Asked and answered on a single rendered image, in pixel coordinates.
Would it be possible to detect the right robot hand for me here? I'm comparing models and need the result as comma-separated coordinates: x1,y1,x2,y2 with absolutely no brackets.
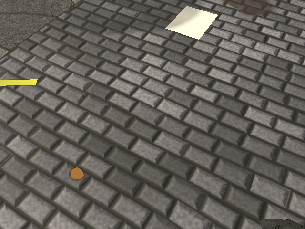
260,219,305,229

